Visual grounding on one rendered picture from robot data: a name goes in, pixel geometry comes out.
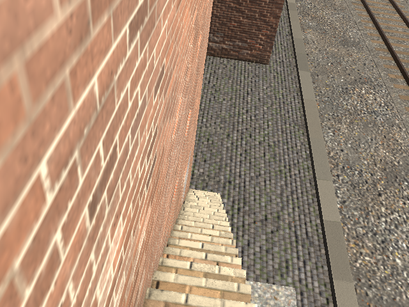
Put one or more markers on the stairs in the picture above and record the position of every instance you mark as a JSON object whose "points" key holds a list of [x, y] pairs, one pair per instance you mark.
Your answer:
{"points": [[200, 266]]}

